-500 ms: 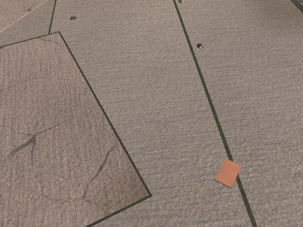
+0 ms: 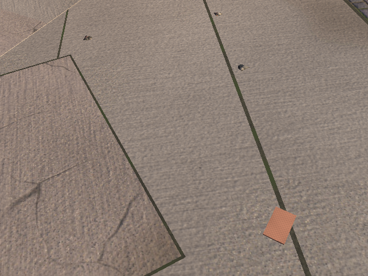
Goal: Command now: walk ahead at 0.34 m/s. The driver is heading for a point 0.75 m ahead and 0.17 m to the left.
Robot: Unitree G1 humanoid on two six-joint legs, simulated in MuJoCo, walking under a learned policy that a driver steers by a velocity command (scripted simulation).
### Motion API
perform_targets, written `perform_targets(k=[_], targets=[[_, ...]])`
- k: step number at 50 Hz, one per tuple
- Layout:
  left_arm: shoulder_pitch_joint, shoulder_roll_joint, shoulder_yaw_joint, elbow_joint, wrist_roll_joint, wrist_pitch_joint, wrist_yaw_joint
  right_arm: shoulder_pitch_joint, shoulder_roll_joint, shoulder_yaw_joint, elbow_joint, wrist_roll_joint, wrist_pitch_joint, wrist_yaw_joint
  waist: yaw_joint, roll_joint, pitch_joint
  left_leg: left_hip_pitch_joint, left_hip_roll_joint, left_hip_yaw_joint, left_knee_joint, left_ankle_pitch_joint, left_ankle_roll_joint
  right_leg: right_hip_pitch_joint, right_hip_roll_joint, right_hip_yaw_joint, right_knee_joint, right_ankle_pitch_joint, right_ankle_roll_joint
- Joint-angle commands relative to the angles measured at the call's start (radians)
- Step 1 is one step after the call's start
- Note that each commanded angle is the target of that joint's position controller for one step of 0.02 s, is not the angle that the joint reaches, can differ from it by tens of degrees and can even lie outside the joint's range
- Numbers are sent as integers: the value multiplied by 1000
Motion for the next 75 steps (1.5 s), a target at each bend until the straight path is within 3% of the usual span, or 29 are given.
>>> perform_targets(k=[1, 2, 3, 5, 8, 13, 18, 22, 23, 24, 25, 26, 28, 30, 37, 44, 47, 49, 50, 51, 52, 53, 56, 62, 67, 70, 72, 73, 75], targets=[[280, 141, 44, 53, 4, -21, 1, -181, -83, -8, -117, 3, -28, 8, 148, -130, 113, -446, 15, -22, 112, -35, 55, 348, -157, 273, -256, -15, -60], [395, 262, 71, 61, 3, -29, -11, -184, -45, 2, -158, -1, -52, 6, 167, -361, 66, -617, -70, 58, 407, -112, 23, 454, -370, 671, -399, -71, -189], [338, 189, 47, 46, 21, -44, -13, -197, -81, -7, -160, 10, -66, 9, 124, -224, 99, -702, -22, -38, 610, -152, 38, 421, -417, 747, -404, -62, -220], [213, 121, 24, -4, 19, -55, -21, -174, -81, -8, -146, 13, -82, 28, 61, -103, 129, -760, 55, -55, 691, 23, 72, 395, -340, 524, -396, 60, -156], [208, 67, 0, -16, 24, -31, -22, -222, -90, -23, -159, -5, -81, 44, 46, -107, 119, -693, 99, -1, 573, 160, 55, 346, -246, 281, -417, 374, -87], [214, 138, 5, -48, 32, -13, 10, -445, -19, 11, -252, -10, -64, 56, 75, -102, 166, -523, 50, 82, 197, 348, -1, 152, -184, 132, -487, 436, -89], [248, 170, 25, -36, 6, -16, 14, -527, -78, 6, -306, 1, -64, 71, 53, -126, 180, -429, 23, 67, 7, 390, 46, 255, -251, 108, -476, 519, -76], [191, 188, 35, -63, 29, 11, 10, -160, -194, -58, -212, 4, -61, 63, -151, -161, -86, 73, -52, 99, 10, 322, 131, 251, -208, 35, 8, 1043, -6], [200, 146, 18, -92, 46, 11, 6, 13, -270, -78, -176, -9, -53, 51, -191, -30, -224, 387, 156, -156, 23, 250, 192, 1, -143, 9, 341, 692, 20], [342, -23, -22, -86, 29, -13, -10, 60, -300, -78, -153, -26, -52, 63, -93, 265, -397, 639, 384, -690, -170, -42, 355, -320, 57, 86, 686, -118, 69], [248, 83, 2, -91, 0, -43, -14, 4, -206, -52, -157, -21, -56, 65, -117, 168, -296, 551, 344, -750, -283, -106, 300, -422, 14, 197, 807, -145, 40], [136, 142, 20, -133, -25, -59, -15, -97, -166, -41, -172, -17, -63, 64, -89, 118, -128, 391, 321, -580, -294, -24, 255, -485, -35, 159, 820, -59, 22], [62, 148, 33, -148, -6, -58, 4, -234, -124, -27, -196, -33, -77, 72, -17, -20, -23, 93, 255, -340, -336, 244, 222, -374, -126, 128, 722, 98, 20], [107, 107, 37, -144, 1, -30, 8, -240, -86, -17, -176, -42, -82, 77, 34, 29, -13, -13, 200, -230, -387, 278, 217, -283, -162, 131, 650, 134, 20], [-158, 116, 49, -252, 27, -18, 9, -89, -153, -27, -128, -31, -70, 30, -7, 2, 88, -8, 176, -146, -459, 330, 225, -466, -173, 95, 271, 390, 83], [-390, 109, 33, -325, 8, -45, -27, 44, -172, -36, -105, -8, -43, 12, -75, 24, 103, 93, 175, -152, -363, 333, 191, -369, -80, 71, -57, 475, 102], [-355, 159, 46, -333, 4, -60, -36, 33, -193, -50, -113, -7, -29, 4, -29, 61, 77, 143, 211, -207, -276, 377, 165, -264, -62, 83, -117, 383, 80], [-141, 229, 81, -281, 8, -68, -26, -1, -171, -44, -137, -14, -23, 6, 81, 59, -55, 92, 137, -170, -41, 544, 122, 44, -53, 66, -138, 336, 30], [47, 303, 100, -258, 26, -70, -17, -22, -118, -25, -179, -31, -24, 9, 150, -34, -230, -83, 55, -110, 266, 367, 84, 348, -231, 236, -99, 304, -36], [110, 374, 116, -236, 34, -57, -21, 115, 8, 8, -205, -12, -42, 14, 81, -352, -374, -464, -87, -27, 599, -169, 25, 680, -468, 683, -197, 146, -183], [88, 256, 86, -253, 35, -55, -22, 92, -105, -16, -191, 13, -51, 12, 99, -279, -348, -562, -26, -132, 744, -204, 30, 638, -447, 758, -265, 24, -171], [14, 191, 67, -270, 30, -55, -19, 3, -170, -35, -212, 23, -51, 10, 99, -197, -199, -608, 16, -120, 765, -117, 38, 503, -412, 577, -274, 57, -119], [-122, 141, 48, -265, 47, -52, -26, -47, -125, -49, -223, -4, -29, 3, 13, -123, -17, -462, 93, -93, 660, 33, 19, 151, -301, 263, -340, 464, -86], [-143, 188, 64, -217, 38, -47, -8, -106, -49, -29, -269, -28, 5, 12, -30, -108, -11, -342, 69, -29, 310, 202, -14, 40, -252, 14, -359, 874, -119], [-100, 224, 68, -175, 16, -19, -1, -238, -89, -27, -306, -32, 8, 33, 9, -121, -40, -233, 36, 10, 88, 316, -3, 100, -256, -6, -308, 801, -98], [-108, 219, 66, -161, -3, -4, 3, -209, -126, -42, -294, -43, 3, 35, -27, -104, -55, -106, 3, 34, -86, 398, 46, 115, -227, 3, -173, 666, -39], [18, 144, 41, -148, 48, -9, -2, -142, -256, -74, -291, -60, 7, 16, 10, 108, -171, 212, 215, -174, -52, 1048, 149, -64, -85, -77, 99, 219, 72], [73, 83, 17, -134, 46, 0, -3, -133, -192, -52, -282, -65, 16, 14, 9, 227, -242, 271, 353, -340, -90, 1020, 298, -169, -41, -22, 262, -223, 118], [-33, 157, 35, -157, 11, 36, 5, -172, -134, -33, -272, -46, 13, 26, -10, 127, -170, 163, 297, -327, -174, 641, 276, -252, -70, 59, 393, -286, 132]])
